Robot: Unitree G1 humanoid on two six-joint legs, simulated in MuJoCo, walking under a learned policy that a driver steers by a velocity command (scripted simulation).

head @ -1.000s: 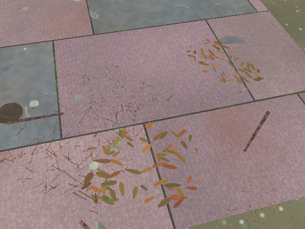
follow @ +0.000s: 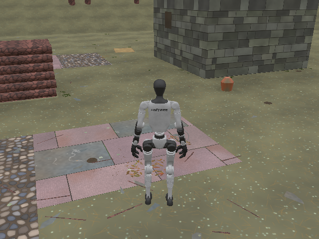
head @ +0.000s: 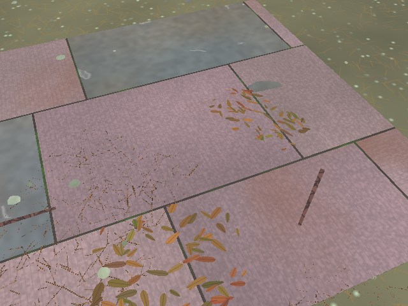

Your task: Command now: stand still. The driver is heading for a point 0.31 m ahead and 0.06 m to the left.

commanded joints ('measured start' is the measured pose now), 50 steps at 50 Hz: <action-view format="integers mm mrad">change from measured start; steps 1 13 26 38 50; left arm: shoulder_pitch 35 78 105 124 138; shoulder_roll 84 47 18 2 -9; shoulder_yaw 11 6 4 5 6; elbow -7 40 60 66 67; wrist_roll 0 1 2 2 2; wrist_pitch -7 -8 -10 -12 -13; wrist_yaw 4 7 10 12 13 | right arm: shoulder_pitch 44 64 91 109 121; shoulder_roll -89 -59 -34 -19 -9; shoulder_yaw -12 -4 -1 -1 -1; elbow -2 42 64 73 76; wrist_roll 0 1 1 1 1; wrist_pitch -6 -8 -10 -11 -12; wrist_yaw -4 -8 -13 -15 -17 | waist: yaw -4 0 0 0 0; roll -1 3 -2 -3 -3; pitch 32 42 47 51 53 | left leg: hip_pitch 0 -19 -24 -22 -17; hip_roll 86 82 79 78 78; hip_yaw -92 -94 -93 -91 -89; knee -70 -69 -60 -52 -46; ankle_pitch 15 4 14 31 47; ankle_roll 29 30 31 31 30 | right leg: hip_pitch -66 -68 -69 -66 -60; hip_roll -99 -99 -99 -101 -102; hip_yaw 99 91 86 84 81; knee -86 -78 -72 -67 -64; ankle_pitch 26 26 35 50 66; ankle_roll -30 -27 -26 -26 -26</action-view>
